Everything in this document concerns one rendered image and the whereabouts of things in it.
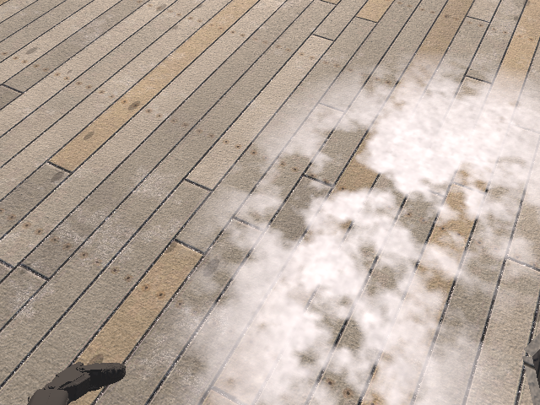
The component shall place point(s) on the left robot hand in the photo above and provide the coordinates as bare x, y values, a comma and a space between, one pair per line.
75, 381

